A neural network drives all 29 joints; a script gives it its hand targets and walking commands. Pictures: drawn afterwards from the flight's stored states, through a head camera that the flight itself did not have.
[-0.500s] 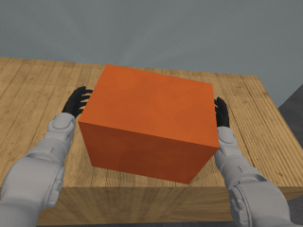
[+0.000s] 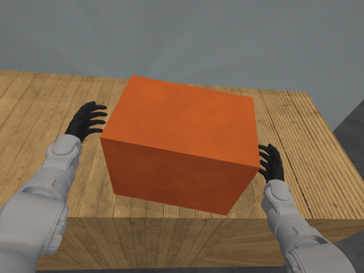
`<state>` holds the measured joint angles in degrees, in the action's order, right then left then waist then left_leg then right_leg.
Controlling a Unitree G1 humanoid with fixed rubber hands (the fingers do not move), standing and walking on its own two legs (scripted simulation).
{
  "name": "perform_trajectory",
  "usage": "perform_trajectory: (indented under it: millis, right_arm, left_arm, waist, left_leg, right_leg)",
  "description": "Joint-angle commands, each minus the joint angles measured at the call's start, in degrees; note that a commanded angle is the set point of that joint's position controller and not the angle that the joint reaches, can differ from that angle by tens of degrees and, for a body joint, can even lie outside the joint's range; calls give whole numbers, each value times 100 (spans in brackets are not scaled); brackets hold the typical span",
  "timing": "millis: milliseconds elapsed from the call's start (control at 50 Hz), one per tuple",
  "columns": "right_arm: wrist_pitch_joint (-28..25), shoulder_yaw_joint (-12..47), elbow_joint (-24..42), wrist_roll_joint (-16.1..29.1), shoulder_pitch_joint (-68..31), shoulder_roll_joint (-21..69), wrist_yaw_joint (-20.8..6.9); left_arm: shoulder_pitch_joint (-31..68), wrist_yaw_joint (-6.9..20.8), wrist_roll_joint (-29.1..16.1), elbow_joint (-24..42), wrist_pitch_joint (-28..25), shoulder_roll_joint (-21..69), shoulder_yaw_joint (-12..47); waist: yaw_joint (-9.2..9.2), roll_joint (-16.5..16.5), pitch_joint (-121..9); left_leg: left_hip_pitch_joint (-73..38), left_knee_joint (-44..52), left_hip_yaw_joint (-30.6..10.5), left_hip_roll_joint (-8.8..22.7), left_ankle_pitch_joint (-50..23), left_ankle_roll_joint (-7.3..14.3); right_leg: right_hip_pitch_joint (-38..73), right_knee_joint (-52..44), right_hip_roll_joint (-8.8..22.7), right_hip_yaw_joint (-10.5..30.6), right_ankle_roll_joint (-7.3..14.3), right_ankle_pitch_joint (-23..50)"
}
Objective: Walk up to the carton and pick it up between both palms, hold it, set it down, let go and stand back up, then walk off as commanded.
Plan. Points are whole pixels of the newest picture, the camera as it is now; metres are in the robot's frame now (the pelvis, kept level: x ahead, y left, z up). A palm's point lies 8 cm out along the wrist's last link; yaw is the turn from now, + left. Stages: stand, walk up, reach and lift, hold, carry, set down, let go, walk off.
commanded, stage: set down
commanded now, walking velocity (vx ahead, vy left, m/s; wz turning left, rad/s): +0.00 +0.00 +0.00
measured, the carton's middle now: (180, 147) +0.42 -0.02 +0.02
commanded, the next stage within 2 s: none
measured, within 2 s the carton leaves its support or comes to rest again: neither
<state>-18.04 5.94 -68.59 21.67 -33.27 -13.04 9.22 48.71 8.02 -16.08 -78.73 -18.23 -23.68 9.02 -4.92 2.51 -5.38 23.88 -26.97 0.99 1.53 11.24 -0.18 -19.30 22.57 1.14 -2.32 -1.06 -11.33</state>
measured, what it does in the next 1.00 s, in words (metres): stands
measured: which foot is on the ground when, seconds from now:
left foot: down 0.00-1.00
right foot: down 0.00-1.00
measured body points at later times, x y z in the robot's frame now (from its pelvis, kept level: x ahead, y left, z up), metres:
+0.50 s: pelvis -0.01 +0.00 +0.00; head +0.01 +0.04 +0.45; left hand +0.38 +0.24 +0.04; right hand +0.29 -0.24 +0.02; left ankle +0.02 +0.11 -0.74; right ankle -0.01 -0.14 -0.74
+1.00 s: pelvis -0.01 +0.00 +0.00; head -0.02 +0.04 +0.45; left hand +0.31 +0.26 +0.04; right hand +0.20 -0.23 +0.02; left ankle +0.02 +0.11 -0.74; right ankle -0.01 -0.14 -0.74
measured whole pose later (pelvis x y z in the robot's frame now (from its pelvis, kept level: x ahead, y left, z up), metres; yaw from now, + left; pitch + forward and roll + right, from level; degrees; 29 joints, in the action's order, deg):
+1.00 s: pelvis -0.01 +0.00 +0.00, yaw -1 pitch +0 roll -1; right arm -6.1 2.8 -14.0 20.2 11.6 -10.7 10.6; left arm 4.3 10.5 -16.1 -26.3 -2.5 -27.0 -2.9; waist -3.8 2.7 -3.3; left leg 15.2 -27.0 2.5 1.7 12.4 -0.2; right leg -11.3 22.6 1.1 -0.7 -1.1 -11.9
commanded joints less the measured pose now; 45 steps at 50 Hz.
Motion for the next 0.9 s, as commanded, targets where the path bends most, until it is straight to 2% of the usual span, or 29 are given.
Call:
perform_trajectory:
  millis: [0,140,240,380,580,740,880]
  right_arm:
    - [-229,-45,1862,239,-1598,-824,3]
    - [17,-185,2182,81,-1109,-731,36]
    - [171,-270,2486,-4,-800,-665,39]
    - [214,-276,3148,-26,-13,-611,96]
    - [286,-409,4803,-139,1620,-463,244]
    - [602,-499,6061,-314,2902,-310,229]
    - [962,-532,6872,-442,3600,-212,242]
  left_arm:
    - [1014,15,-315,937,-105,-1315,-393]
    - [723,27,-430,1397,-86,-1422,-370]
    - [426,45,-597,1731,-53,-1487,-319]
    - [-435,114,-522,2467,159,-1615,-662]
    - [-2022,227,-207,4418,801,-1688,-1326]
    - [-3206,244,-142,5580,1245,-1629,-1649]
    - [-3819,247,-185,6041,1496,-1597,-1684]
  waist:
    - [132,-385,-2622]
    - [198,-398,-2215]
    - [234,-433,-2120]
    - [448,-523,-2034]
    - [725,-739,-1515]
    - [837,-699,-809]
    - [904,-618,-223]
  left_leg:
    - [-1844,-503,-6,-228,-1928,-287]
    - [-1832,-197,42,-181,-912,-211]
    - [-1966,-92,54,-160,-603,-210]
    - [-2430,-68,74,-142,-1013,-284]
    - [-3150,40,118,-110,-1803,-373]
    - [-3130,293,125,-120,-1742,-318]
    - [-2921,502,127,-105,-1263,-237]
  right_leg:
    - [-221,113,-296,-137,-20,1572]
    - [-217,-58,-261,-109,59,549]
    - [-181,-145,-249,-85,98,212]
    - [101,-273,-307,-9,116,479]
    - [667,-461,-438,69,193,971]
    - [946,-564,-445,130,267,806]
    - [997,-649,-375,183,298,362]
